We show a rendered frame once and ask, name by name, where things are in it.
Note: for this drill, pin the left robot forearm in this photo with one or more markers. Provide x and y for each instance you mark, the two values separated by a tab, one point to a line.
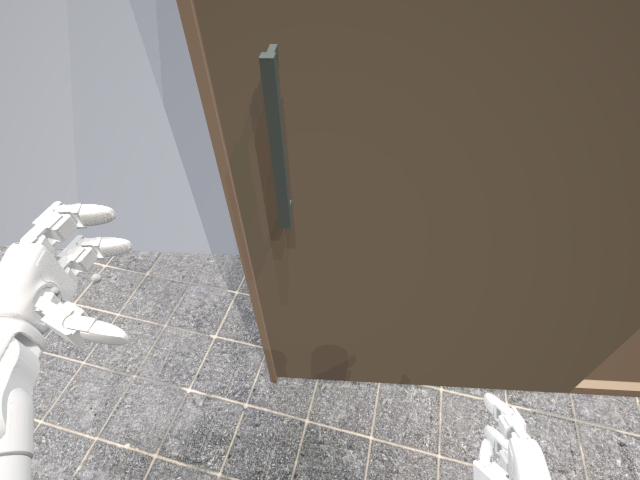
21	346

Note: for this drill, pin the robot right hand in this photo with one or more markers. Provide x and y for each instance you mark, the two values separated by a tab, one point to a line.
521	457

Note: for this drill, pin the robot left hand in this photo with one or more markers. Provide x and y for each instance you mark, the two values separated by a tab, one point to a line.
28	271

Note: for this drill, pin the handle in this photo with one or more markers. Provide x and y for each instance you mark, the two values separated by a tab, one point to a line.
272	102

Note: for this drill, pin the wardrobe door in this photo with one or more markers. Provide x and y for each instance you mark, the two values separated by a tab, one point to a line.
464	177
621	365

